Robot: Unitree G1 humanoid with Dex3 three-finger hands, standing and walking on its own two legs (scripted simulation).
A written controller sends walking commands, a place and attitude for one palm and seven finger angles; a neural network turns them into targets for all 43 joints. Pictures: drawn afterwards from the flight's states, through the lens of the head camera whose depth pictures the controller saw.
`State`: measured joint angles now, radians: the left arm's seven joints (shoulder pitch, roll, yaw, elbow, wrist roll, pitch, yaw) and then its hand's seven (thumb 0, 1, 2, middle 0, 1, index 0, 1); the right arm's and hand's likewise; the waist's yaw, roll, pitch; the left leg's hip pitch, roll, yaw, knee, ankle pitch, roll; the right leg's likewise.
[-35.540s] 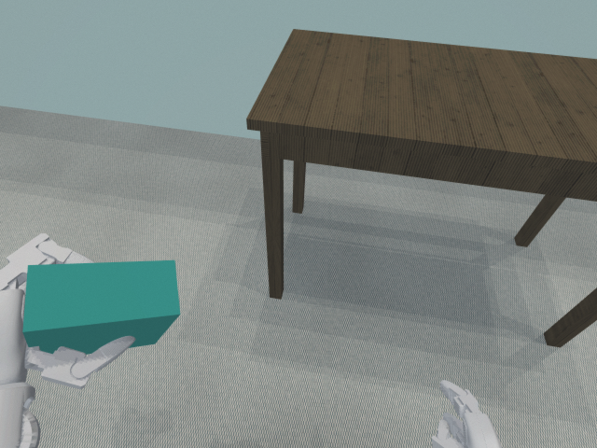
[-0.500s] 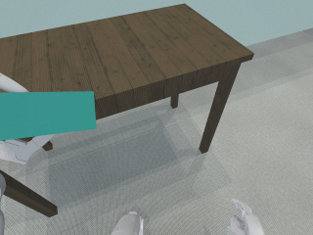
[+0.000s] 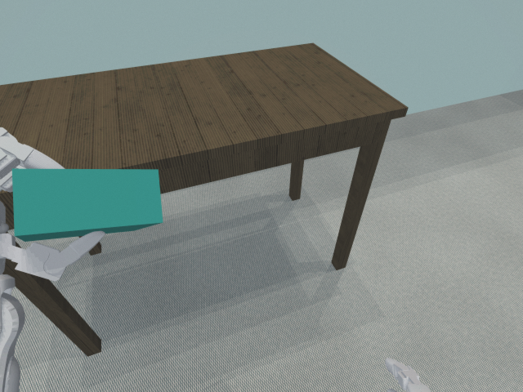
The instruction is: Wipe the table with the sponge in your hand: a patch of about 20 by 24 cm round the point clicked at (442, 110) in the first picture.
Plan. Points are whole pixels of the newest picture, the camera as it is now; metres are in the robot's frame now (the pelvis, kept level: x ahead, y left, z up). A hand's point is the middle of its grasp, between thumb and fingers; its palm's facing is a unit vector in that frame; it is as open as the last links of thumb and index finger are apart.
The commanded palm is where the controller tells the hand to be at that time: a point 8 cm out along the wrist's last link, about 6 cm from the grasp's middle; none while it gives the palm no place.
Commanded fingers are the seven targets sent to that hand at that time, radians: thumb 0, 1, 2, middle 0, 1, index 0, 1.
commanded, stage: stop stepping back and stand still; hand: left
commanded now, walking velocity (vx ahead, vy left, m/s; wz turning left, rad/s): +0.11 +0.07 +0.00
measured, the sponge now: (107, 206) +0.25 +0.19 +0.23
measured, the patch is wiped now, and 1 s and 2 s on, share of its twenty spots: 1.00 1.00 1.00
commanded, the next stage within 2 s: stand and wait in 0.28 s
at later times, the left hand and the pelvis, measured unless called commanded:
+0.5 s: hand (73, 214) +0.23 +0.21 +0.24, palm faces +0.42 -0.82 -0.38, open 9.8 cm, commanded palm +0.17 +0.26 +0.27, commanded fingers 0.00 0.10 1.30 -1.20 -1.60 -1.20 -1.60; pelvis +0.01 -0.01 +0.02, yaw -1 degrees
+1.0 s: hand (38, 207) +0.24 +0.26 +0.24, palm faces +0.37 -0.85 -0.38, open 9.8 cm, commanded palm +0.19 +0.31 +0.27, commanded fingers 0.00 0.10 1.30 -1.20 -1.60 -1.20 -1.60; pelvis +0.02 +0.04 +0.02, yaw -3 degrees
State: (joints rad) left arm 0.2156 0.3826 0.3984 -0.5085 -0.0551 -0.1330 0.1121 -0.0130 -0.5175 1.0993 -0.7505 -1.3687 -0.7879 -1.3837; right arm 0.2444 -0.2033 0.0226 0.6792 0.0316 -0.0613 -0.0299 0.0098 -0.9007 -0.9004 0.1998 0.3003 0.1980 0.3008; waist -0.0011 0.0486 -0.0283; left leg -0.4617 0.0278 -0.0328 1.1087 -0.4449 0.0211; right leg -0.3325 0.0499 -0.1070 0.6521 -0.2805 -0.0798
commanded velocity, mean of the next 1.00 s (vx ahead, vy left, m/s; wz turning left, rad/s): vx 0.02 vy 0.01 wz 0.00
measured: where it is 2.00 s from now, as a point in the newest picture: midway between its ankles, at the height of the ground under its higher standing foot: outside the picture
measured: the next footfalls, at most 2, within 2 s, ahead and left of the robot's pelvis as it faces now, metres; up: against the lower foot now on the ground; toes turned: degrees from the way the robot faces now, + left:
left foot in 0.18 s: +0.08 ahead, +0.14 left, +0.00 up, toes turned -2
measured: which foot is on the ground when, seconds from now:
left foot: up 0.00-0.16, down 0.18-1.00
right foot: down 0.00-1.00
